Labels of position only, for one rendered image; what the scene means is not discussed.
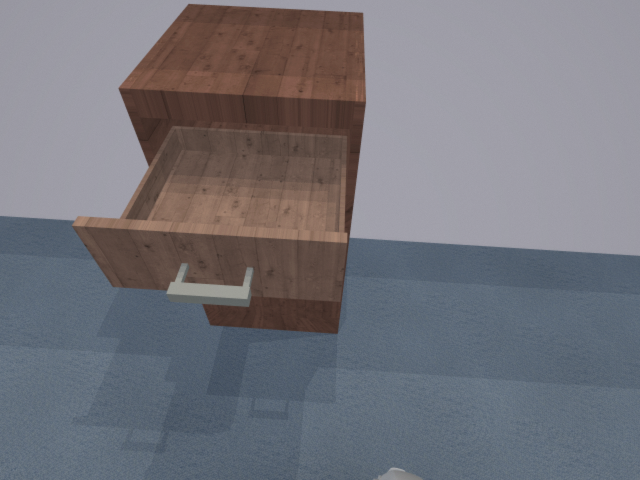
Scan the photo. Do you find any drawer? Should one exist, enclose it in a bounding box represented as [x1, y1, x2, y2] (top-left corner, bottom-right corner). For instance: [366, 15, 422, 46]
[72, 126, 347, 302]

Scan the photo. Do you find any handle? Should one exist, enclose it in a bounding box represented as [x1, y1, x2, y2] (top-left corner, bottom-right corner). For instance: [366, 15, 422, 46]
[166, 263, 254, 307]

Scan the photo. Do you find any cabinet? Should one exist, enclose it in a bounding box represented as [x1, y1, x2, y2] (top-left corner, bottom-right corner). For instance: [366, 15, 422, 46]
[119, 4, 366, 334]

